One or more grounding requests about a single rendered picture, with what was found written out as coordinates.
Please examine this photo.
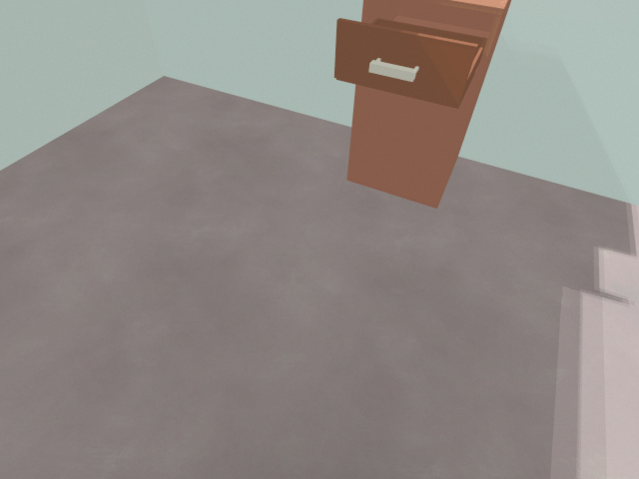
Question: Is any cabinet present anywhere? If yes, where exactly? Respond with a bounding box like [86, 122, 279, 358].
[347, 0, 511, 209]

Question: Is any drawer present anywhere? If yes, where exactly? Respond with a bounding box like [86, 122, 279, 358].
[334, 18, 487, 109]

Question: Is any handle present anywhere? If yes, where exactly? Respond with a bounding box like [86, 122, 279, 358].
[368, 58, 419, 82]

